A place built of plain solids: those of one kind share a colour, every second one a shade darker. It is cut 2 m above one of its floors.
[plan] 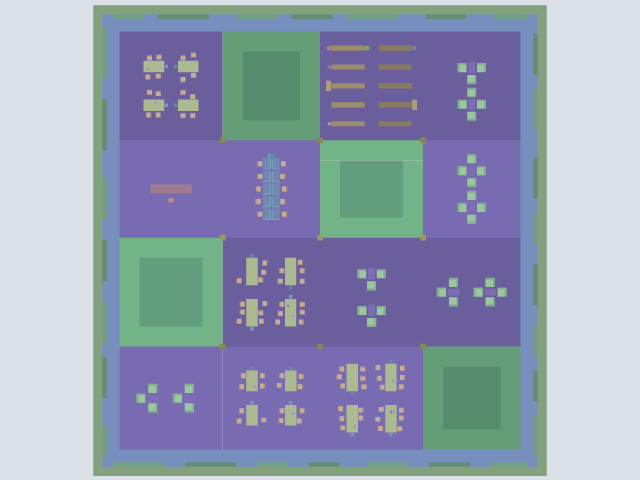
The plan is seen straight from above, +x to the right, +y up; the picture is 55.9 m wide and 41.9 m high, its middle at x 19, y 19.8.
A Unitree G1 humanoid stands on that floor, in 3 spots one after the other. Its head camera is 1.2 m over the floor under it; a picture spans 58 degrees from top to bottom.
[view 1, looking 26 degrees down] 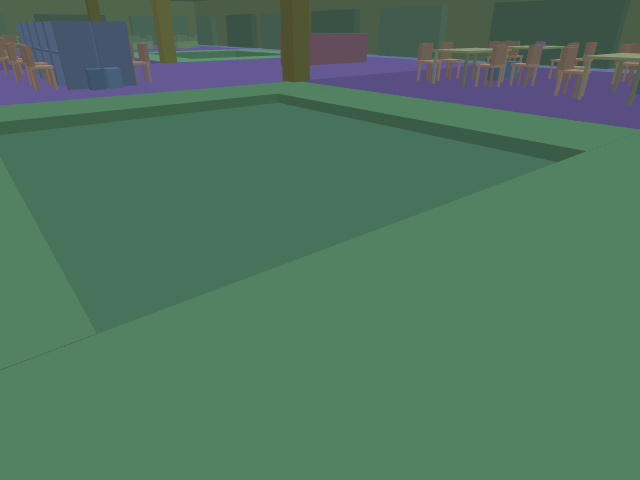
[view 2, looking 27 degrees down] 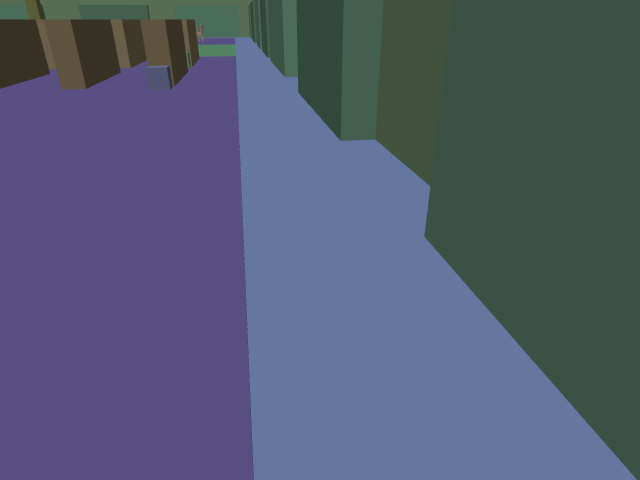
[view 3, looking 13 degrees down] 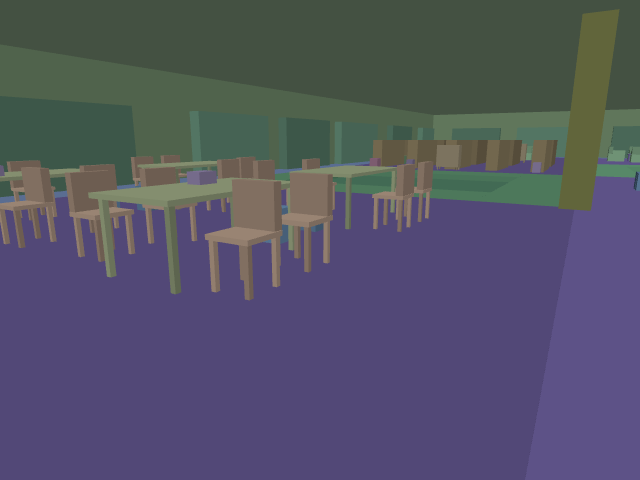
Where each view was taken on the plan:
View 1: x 17.45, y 38.05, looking -129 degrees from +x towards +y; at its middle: floor_well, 3.15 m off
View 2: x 36.45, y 38.05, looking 170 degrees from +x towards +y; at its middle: floor_aisle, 2.64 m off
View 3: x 1.45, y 28.45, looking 31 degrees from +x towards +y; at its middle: floor_bay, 5.33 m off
